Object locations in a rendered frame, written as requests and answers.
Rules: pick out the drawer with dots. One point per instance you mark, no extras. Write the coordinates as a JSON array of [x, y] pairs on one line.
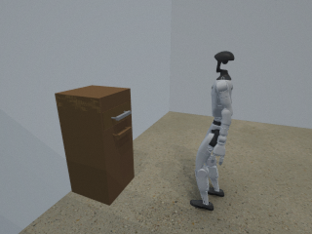
[[114, 112]]

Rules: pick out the handle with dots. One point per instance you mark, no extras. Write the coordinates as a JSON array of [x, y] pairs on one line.
[[124, 132], [123, 115]]

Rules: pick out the robot left forearm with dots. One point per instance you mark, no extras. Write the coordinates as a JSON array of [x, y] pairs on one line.
[[224, 127]]

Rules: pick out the left robot upper arm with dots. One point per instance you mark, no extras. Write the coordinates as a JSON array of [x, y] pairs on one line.
[[222, 89]]

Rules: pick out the robot torso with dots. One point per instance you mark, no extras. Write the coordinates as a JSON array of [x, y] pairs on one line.
[[217, 107]]

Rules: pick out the cabinet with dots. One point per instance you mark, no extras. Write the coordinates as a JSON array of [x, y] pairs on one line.
[[100, 164]]

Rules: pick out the robot left hand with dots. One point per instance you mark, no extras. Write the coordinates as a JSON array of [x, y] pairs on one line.
[[219, 150]]

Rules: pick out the robot left thigh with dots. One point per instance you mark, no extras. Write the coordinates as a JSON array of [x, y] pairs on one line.
[[205, 150]]

